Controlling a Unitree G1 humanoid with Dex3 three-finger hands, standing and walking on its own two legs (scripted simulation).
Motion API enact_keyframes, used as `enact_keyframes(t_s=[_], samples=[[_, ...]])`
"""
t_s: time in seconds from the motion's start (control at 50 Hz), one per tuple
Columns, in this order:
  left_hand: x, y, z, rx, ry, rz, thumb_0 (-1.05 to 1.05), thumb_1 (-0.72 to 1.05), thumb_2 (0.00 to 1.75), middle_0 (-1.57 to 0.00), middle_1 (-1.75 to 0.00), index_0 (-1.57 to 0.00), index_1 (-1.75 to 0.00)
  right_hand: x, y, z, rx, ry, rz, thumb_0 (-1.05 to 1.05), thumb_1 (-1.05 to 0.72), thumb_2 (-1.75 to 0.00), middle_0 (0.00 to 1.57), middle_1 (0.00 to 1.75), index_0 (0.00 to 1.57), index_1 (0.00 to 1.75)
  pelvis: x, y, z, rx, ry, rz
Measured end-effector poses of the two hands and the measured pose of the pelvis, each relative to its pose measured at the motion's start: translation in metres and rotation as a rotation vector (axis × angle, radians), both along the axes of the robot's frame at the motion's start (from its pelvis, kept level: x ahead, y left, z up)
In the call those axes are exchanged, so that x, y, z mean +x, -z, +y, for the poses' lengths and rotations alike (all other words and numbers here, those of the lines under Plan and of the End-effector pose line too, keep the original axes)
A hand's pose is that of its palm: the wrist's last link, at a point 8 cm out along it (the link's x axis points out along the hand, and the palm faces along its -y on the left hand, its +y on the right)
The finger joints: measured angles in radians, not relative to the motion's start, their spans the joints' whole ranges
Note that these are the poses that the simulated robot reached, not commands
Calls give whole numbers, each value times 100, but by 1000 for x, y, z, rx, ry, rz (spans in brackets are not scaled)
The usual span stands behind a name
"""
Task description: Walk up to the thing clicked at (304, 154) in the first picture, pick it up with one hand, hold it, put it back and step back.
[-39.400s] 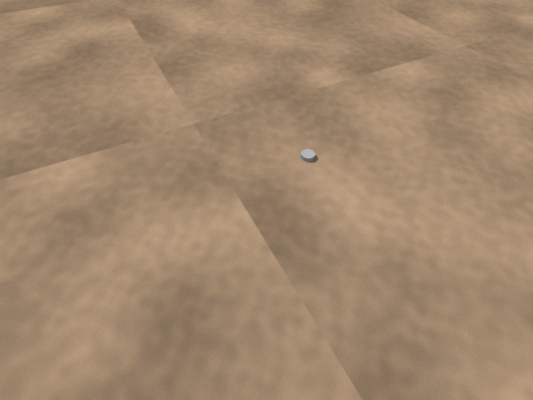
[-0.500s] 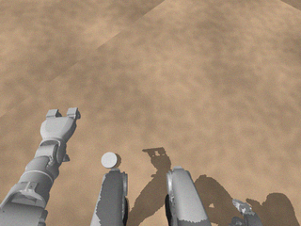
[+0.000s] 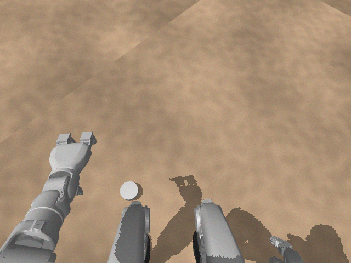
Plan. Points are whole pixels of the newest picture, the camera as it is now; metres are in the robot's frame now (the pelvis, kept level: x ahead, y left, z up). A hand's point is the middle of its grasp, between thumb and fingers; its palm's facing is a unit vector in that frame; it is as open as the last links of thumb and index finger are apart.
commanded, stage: go down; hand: left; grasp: from above
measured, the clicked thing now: (129, 190) +0.36 +0.18 -0.56
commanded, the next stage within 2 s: withdraw in 0.56 s
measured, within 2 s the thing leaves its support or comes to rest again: neither
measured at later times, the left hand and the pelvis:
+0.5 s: hand (77, 166) +0.35 +0.25 -0.11, palm faces -0.42 -0.02 -0.91, open 14.4 cm; pelvis +0.00 +0.00 +0.01, yaw +0 degrees
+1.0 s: hand (99, 173) +0.35 +0.21 -0.17, palm faces -0.46 -0.02 -0.89, open 14.2 cm; pelvis +0.00 -0.01 -0.02, yaw +0 degrees
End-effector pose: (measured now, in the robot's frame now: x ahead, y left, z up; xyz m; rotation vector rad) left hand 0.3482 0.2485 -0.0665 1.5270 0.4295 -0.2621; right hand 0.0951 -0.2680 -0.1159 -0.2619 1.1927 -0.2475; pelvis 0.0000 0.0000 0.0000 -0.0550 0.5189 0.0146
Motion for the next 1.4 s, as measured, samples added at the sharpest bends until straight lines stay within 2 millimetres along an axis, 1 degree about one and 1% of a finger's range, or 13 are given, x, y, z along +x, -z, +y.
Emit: enact_keyframes(t_s=[0.26,0.56,0.76,0.82,0.88,0.96,1.02,1.1,1.14,1.2,1.3,1.4], samples=[[0,-10,1,12,-1,-8,0,-57,103,-8,-102,-7,-103,6,-10,-1,-10,-10,-11,1,-91,-90,20,30,20,30,2,-8,2,0,-2,-12],[5,-20,-5,15,2,-7,0,-59,106,-9,-99,-6,-102,-4,-17,-3,-9,1,1,1,-91,-90,20,30,20,30,1,-15,-2,6,-1,-25],[2,-22,-12,10,10,-2,0,-59,108,-9,-99,-6,-103,-9,-19,-5,-8,10,11,1,-91,-90,20,30,20,30,2,-18,-3,9,0,-30],[1,-18,-16,12,13,5,0,-58,107,-9,-101,-6,-104,-8,-19,-6,-9,4,11,1,-91,-90,20,30,20,30,2,-19,-4,10,-1,-27],[1,-4,-22,14,17,19,0,-57,106,-9,-102,-7,-104,-7,-15,-7,-15,-5,8,1,-91,-90,20,30,20,30,1,-13,-5,10,-1,-11],[3,28,-35,1,32,41,0,-56,104,-9,-101,-8,-103,-7,1,-12,-29,-23,10,1,-90,-90,20,30,20,30,-2,4,-6,7,-1,24],[4,55,-46,-8,62,36,0,-55,103,-9,-102,-8,-103,-8,19,-16,-37,-30,20,1,-90,-89,20,30,20,30,-6,23,-6,4,0,51],[2,91,-58,-19,101,32,0,-53,101,-10,-101,-9,-103,-12,50,-19,-34,-41,36,1,-90,-89,20,30,20,30,-13,51,-7,3,5,82],[-1,105,-62,-26,108,12,0,-53,101,-10,-101,-9,-102,-16,65,-19,-26,-40,42,1,-91,-89,20,30,20,30,-17,63,-7,3,7,92],[-9,123,-66,-25,110,-7,0,-52,100,-11,-100,-10,-102,-22,86,-15,-7,-42,53,1,-91,-89,20,30,20,30,-24,79,-8,7,11,98],[-20,154,-66,-8,99,27,0,-51,99,-12,-99,-11,-100,-31,114,-7,27,-61,67,1,-91,-90,20,30,20,30,-33,101,-9,9,14,106],[-22,192,-70,-9,111,78,0,-51,99,-15,-98,-13,-99,-40,137,-5,35,-88,79,1,-91,-89,20,30,20,30,-38,127,-11,6,16,112]])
